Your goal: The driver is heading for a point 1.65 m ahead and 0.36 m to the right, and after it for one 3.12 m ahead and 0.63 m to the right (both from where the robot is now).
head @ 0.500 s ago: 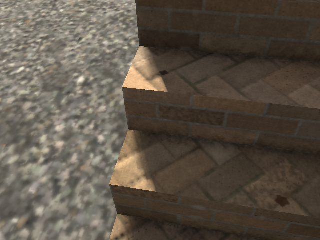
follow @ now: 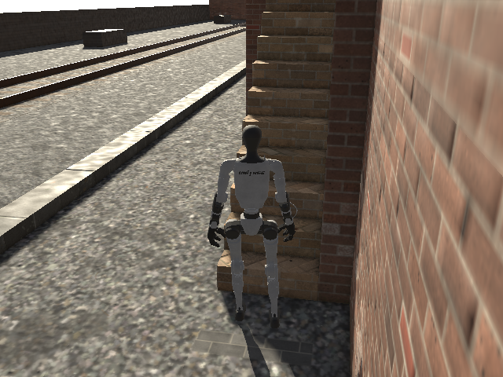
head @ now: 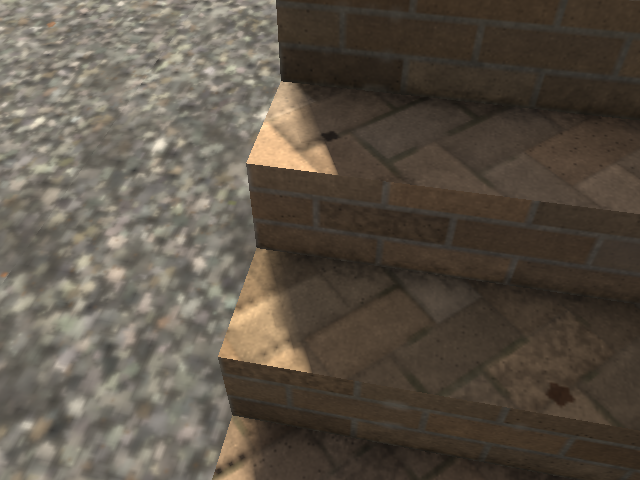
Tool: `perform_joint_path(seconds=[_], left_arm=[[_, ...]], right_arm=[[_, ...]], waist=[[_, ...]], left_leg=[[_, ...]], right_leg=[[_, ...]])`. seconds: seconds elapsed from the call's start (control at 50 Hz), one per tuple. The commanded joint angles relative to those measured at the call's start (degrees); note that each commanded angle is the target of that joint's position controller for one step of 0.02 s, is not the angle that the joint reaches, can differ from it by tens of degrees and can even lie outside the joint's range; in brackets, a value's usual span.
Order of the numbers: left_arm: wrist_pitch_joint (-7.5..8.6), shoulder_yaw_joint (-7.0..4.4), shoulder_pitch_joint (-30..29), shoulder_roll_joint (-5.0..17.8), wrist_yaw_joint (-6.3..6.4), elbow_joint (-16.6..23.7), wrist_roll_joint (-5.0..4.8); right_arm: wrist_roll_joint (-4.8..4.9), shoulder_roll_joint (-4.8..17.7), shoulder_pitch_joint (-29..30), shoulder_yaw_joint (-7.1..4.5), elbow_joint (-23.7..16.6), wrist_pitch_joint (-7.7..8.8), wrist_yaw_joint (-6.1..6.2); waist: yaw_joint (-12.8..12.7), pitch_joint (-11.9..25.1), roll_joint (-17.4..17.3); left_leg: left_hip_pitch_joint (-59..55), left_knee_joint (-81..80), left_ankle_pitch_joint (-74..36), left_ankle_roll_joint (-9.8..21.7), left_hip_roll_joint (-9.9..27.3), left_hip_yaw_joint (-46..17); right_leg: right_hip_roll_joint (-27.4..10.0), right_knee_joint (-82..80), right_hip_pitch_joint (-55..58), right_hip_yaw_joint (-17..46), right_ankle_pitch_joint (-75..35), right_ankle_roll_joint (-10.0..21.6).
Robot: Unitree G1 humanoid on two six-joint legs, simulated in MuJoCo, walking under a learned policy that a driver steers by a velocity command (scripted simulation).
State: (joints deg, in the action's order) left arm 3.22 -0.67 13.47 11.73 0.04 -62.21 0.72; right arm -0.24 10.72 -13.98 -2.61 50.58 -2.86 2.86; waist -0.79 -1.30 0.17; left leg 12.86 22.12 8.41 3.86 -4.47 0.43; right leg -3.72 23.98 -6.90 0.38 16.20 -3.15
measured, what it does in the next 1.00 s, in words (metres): stands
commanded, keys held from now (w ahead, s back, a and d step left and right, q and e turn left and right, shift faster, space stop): no key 0.76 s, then w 0.24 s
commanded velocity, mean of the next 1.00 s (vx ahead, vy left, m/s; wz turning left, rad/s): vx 0.05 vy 0.00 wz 0.00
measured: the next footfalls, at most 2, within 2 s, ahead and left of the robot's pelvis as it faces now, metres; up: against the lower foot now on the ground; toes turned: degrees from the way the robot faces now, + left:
right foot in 1.48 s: +0.12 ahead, -0.17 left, +0.00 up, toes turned -4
left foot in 1.98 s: +0.37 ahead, +0.05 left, +0.21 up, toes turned +7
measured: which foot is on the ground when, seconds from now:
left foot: down 0.00-1.00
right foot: down 0.00-1.00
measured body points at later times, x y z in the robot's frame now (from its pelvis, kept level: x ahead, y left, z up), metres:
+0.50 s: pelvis +0.00 +0.01 +0.00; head +0.01 +0.01 +0.45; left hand +0.03 +0.26 -0.15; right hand +0.08 -0.24 -0.14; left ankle +0.04 +0.08 -0.74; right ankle -0.04 -0.15 -0.74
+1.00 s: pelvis +0.02 +0.00 +0.00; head +0.02 -0.01 +0.45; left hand +0.03 +0.24 -0.15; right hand +0.08 -0.24 -0.15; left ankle +0.04 +0.08 -0.74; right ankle -0.04 -0.15 -0.74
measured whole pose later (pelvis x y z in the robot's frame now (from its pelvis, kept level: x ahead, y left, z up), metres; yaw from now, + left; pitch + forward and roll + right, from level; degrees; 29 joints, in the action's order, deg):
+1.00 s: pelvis +0.02 +0.00 +0.00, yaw -1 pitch +0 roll +2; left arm 2.7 0.6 16.8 11.1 1.2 -62.9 0.0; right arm 0.1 11.1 -14.0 0.3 54.0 -0.1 1.8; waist 0.0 0.6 0.7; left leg 11.0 19.9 9.2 4.1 -5.5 0.7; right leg -4.6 25.1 -6.9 1.4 18.3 -2.0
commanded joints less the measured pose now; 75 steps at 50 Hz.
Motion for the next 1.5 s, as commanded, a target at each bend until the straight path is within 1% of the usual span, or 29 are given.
perform_joint_path(seconds=[0.02,0.14,0.2,0.76,0.78,0.8,0.84,0.9,0.94,0.96,0.98,1.02,1.06,1.1,1.14,1.16,1.22,1.26,1.3,1.32,1.34,1.36,1.38,1.4,1.42,1.44,1.46,1.48,1.5], left_arm=[[0.34,-1.01,2.02,6.25,0.37,0.52,-0.34],[-0.09,-1.24,1.99,6.99,0.5,0.17,-0.09],[-0.41,-1.27,2.09,6.75,0.37,-0.27,-0.45],[-0.32,-1.42,2.91,7.61,0.29,-1.1,-0.28],[-0.41,-1.22,3.37,6.97,0.34,-1.34,-0.23],[-1.68,0.04,3.9,3.36,0.91,-1.54,0.75],[-2.56,0.61,3.83,3.13,1.54,-0.6,0.88],[-2.03,0.68,4.58,4.9,1.54,0.26,0.76],[-1.53,0.93,5.22,4.44,1.51,0.67,0.69],[-0.02,-0.37,3.74,8.35,1.53,1.13,-1.49],[0.94,-0.16,3.95,7.38,1.38,1.31,-1.78],[1.96,0.17,5.19,4.97,1.01,1.04,-1.5],[2.52,0.18,5.2,4.4,0.73,1.15,-1.07],[3.07,-0.21,5.83,5.5,0.41,1.04,-0.74],[3.37,-0.61,4.37,6.86,0.12,2.13,-0.7],[3.59,-0.8,4.88,7.38,-0.29,2.73,-0.61],[3.97,-0.74,4.37,7.15,-0.9,4.35,-0.38],[3.97,-0.47,3.87,7.0,-0.76,5.35,-0.65],[4.57,0.21,2.29,5.55,-1.13,6.13,-0.92],[4.76,0.65,0.86,4.53,-1.26,6.97,-0.96],[4.55,0.99,-0.51,3.45,-1.2,7.93,-1.2],[3.67,0.67,-0.21,4.36,-0.91,8.73,-2.27],[2.98,0.76,0.35,4.46,-0.57,9.7,-2.57],[2.58,1.28,4.18,2.94,-0.32,9.11,-1.29],[2.48,0.77,4.34,3.6,-0.47,9.1,0.14],[2.79,0.09,7.16,4.06,-0.57,8.73,0.42],[3.06,-0.32,9.2,4.17,-0.84,8.2,0.87],[3.03,-1.21,14.04,6.48,-0.99,6.85,1.44],[2.62,-2.14,17.5,10.24,-0.93,6.15,1.14]], right_arm=[[-0.48,5.79,-0.58,-1.02,-2.29,0.9,-0.16],[-0.41,5.87,-0.12,-0.81,-1.4,1.15,-0.47],[-0.34,5.73,0.31,-0.57,-1.52,1.14,-0.74],[-0.31,6.88,1.16,0.13,-0.14,1.08,-0.73],[-0.43,6.38,0.9,0.35,0.06,1.05,-0.64],[-1.05,4.66,-1.38,1.36,1.21,2.43,-1.28],[-0.87,5.44,-0.37,1.69,1.81,3.53,-1.34],[-0.65,6.68,1.38,1.92,1.57,4.04,-1.42],[-0.38,6.77,1.35,2.05,1.65,4.45,-1.46],[0.94,10.45,2.63,0.6,0.27,3.57,-0.76],[0.98,10.06,2.63,0.7,-0.62,3.19,-0.42],[0.82,8.54,2.37,0.9,-1.81,2.94,-0.36],[0.83,7.06,2.78,1.19,-2.91,3.29,-0.57],[1.0,6.42,2.55,1.26,-3.56,4.01,-0.94],[0.96,6.03,1.66,1.39,-3.59,4.93,-1.09],[1.39,6.42,0.86,1.19,-3.23,4.94,-0.89],[0.99,8.29,0.09,0.47,-3.41,4.76,-1.12],[1.13,8.92,-2.3,-0.16,-2.71,4.06,-1.29],[1.38,10.22,-5.15,-0.97,-1.49,2.95,-1.02],[1.27,11.21,-7.67,-1.27,-0.85,2.51,-0.71],[0.61,11.2,-8.65,-1.12,-0.14,2.59,-0.71],[-0.15,11.22,-6.39,-1.01,-0.57,3.08,-0.79],[0.26,11.48,-1.77,-1.02,-1.95,3.36,-0.8],[2.04,12.61,3.53,-1.3,-3.21,3.12,-0.9],[2.47,13.04,5.77,-1.48,-3.98,2.9,-0.81],[2.73,13.68,7.04,-1.67,-4.48,2.71,-0.37],[2.86,12.51,7.3,-1.33,-4.72,2.54,-0.25],[2.62,8.82,7.91,-0.26,-5.37,2.57,-0.34],[0.75,4.83,6.66,1.11,-6.95,2.77,-0.38]], waist=[[0.39,-0.31,0.63],[0.24,0.57,-0.01],[0.35,1.17,-0.17],[0.4,0.34,0.22],[0.42,1.25,0.05],[1.38,1.21,-0.09],[0.78,-1.02,-2.29],[0.43,-1.78,-2.36],[0.54,-2.11,-1.43],[0.73,-2.21,-2.39],[0.82,-1.64,-2.18],[0.53,-2.37,-1.46],[0.47,-2.72,0.67],[0.62,-2.29,3.32],[1.45,-1.43,6.33],[1.01,0.34,5.85],[1.87,6.03,1.95],[3.17,8.47,1.58],[4.83,6.08,-1.83],[5.77,4.94,-5.69],[5.46,2.24,-11.02],[3.5,-1.78,-9.18],[1.19,-3.94,-7.07],[-1.82,-4.06,-7.42],[-2.76,-5.22,-6.91],[-5.41,-2.68,-6.31],[-6.71,-0.73,-4.15],[-8.5,2.85,0.58],[-6.86,6.43,13.31]], left_leg=[[-6.99,-4.33,-0.77,1.02,6.29,-7.73],[-7.37,-4.14,-3.87,0.87,6.53,-7.95],[-8.12,-4.15,-6.68,0.73,6.78,-8.13],[-7.72,-5.23,-3.58,0.97,6.57,-7.87],[-7.78,-6.35,1.28,0.96,6.54,-8.05],[-8.74,-9.1,4.88,0.33,8.92,-9.42],[-6.04,-11.89,12.75,0.05,8.55,-10.88],[-5.95,-12.27,13.89,0.72,8.34,-10.97],[-6.43,-11.47,12.36,1.25,8.2,-10.41],[-5.61,-9.07,19.2,2.63,6.03,-9.46],[-4.71,-8.95,23.28,3.67,6.9,-10.58],[-2.88,-8.55,25.4,4.99,7.84,-12.15],[-2.29,-5.63,20.95,5.06,6.75,-10.52],[-2.93,-0.8,14.13,4.34,4.3,-6.97],[-4.21,4.48,0.64,3.3,2.34,-3.56],[-5.17,6.87,-6.89,3.18,2.24,-2.66],[-10.43,9.57,-22.23,3.06,3.06,-2.59],[-14.92,8.67,-23.53,3.81,3.68,-3.66],[-18.87,3.86,-20.94,6.99,7.28,-9.23],[-20.27,-0.55,-21.13,10.06,12.37,-15.12],[-19.54,-5.87,-21.48,13.92,19.36,-22.12],[-14.36,-7.6,-15.76,14.58,22.55,-23.17],[-8.79,-9.11,-8.95,12.44,21.63,-20.48],[1.87,-11.18,-7.35,10.43,18.11,-15.28],[3.49,-9.59,-10.67,9.24,15.78,-12.86],[2.89,-6.07,-19.63,8.27,14.59,-10.98],[0.05,0.33,-27.53,6.82,12.21,-7.61],[-0.97,10.59,-28.02,3.79,9.01,-5.17],[5.33,24.62,-6.53,-0.57,4.27,-1.58]], right_leg=[[-1.59,-4.81,-8.5,1.0,-1.65,1.07],[-1.62,-4.39,-8.31,0.86,-1.79,0.77],[-1.65,-4.21,-8.17,1.02,-2.25,0.52],[-1.81,-5.13,-8.32,1.21,-2.21,0.42],[-1.54,-5.3,-7.85,0.81,-0.65,0.46],[-1.75,-5.43,-7.51,0.97,-0.04,1.51],[-1.26,-5.14,-6.3,0.14,0.48,1.88],[-0.91,-4.88,-6.58,-0.27,0.8,2.51],[-0.94,-4.97,-6.77,-0.13,0.85,2.93],[0.84,-1.29,-8.77,-1.71,5.15,2.85],[0.9,-0.26,-10.11,-1.76,6.99,3.49],[0.69,0.47,-11.02,-1.4,7.51,4.6],[0.17,-0.57,-10.81,-0.14,5.75,5.66],[-0.45,-2.33,-10.09,1.81,3.96,6.52],[-0.9,-3.02,-8.93,3.78,-5.91,6.93],[-1.15,-2.4,-7.22,3.91,-13.02,7.38],[0.18,3.93,-3.98,1.16,-38.41,7.38],[1.29,8.6,-5.39,-0.18,-43.05,6.79],[2.92,15.18,-12.53,-1.2,-33.2,6.5],[3.54,21.0,-17.07,-1.87,-19.59,5.6],[3.67,28.48,-22.36,-2.08,12.23,4.3],[0.53,31.6,-24.0,-0.69,22.77,4.02],[-1.39,28.09,-21.9,0.05,24.9,4.54],[-0.5,23.66,-10.5,-1.9,20.3,5.12],[0.0,17.3,-7.79,-2.65,10.67,5.58],[1.37,10.82,-3.26,-3.98,-1.93,5.96],[3.87,3.06,-1.08,-5.69,-8.96,6.03],[4.01,-0.89,2.42,-4.18,-14.71,6.82],[-4.97,-8.18,8.48,9.27,-23.5,8.5]])
Velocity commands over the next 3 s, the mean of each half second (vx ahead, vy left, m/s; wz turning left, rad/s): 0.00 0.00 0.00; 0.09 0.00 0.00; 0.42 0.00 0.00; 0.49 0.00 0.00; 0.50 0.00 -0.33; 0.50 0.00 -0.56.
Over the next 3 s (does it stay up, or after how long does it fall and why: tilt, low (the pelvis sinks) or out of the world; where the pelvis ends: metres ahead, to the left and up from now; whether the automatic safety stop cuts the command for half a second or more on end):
stays up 0.65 -0.15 0.41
